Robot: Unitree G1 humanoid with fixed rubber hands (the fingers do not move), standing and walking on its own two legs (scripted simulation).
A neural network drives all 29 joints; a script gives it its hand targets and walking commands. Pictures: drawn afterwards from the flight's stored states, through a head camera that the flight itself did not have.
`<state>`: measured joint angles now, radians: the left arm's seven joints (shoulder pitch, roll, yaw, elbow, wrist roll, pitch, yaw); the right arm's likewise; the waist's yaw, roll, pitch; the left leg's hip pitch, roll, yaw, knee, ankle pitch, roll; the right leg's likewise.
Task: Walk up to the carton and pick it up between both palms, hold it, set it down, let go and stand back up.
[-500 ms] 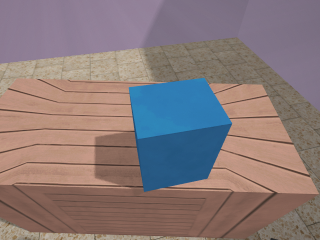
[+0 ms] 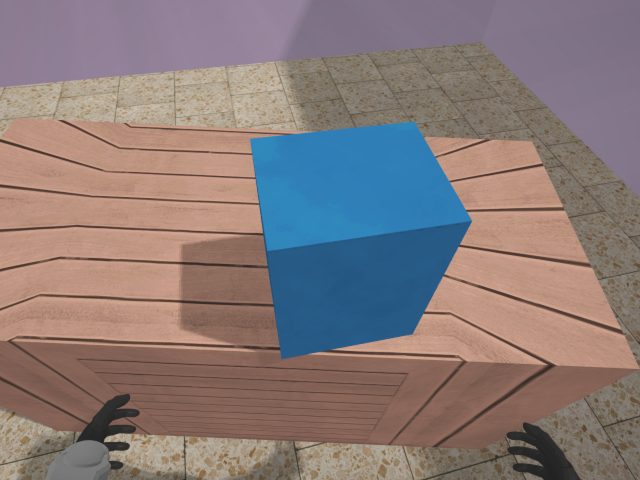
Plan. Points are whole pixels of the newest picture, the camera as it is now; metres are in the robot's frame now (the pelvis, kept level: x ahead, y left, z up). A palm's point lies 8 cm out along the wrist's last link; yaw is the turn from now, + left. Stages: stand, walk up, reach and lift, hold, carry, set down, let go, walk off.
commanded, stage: reach and lift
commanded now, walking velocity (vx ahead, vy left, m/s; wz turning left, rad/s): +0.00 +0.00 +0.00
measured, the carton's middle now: (342, 250) +0.41 -0.01 +0.04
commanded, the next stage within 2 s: none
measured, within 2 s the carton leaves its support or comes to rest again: neither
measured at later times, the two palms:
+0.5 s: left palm (113, 471) +0.15 +0.25 -0.04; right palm (564, 476) +0.15 -0.27 -0.05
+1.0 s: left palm (152, 449) +0.17 +0.20 -0.02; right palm (571, 453) +0.17 -0.27 -0.01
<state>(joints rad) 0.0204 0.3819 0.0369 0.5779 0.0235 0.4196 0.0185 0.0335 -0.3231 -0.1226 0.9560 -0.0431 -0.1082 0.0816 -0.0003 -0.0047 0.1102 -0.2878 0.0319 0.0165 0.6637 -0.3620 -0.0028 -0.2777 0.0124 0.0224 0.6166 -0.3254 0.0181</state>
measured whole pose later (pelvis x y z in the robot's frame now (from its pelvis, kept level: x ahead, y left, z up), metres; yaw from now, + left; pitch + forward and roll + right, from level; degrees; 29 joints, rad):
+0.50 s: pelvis +0.00 -0.03 +0.02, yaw +1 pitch -3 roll +0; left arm 0.20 0.31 0.09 0.39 0.00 0.28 0.01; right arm 0.23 -0.22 -0.05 0.60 -0.01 -0.11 0.04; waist 0.01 -0.04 0.07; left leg -0.13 0.04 0.00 0.39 -0.22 -0.04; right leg -0.15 0.02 0.00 0.43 -0.24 -0.02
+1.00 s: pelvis +0.02 -0.02 +0.03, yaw -1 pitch -3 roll +0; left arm 0.32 0.15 0.01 0.28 0.01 0.02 0.11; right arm 0.29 -0.29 -0.02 0.54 0.15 -0.25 0.13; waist 0.04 -0.04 0.04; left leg -0.04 0.04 0.04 0.29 -0.20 -0.03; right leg -0.05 0.02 0.04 0.27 -0.17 -0.01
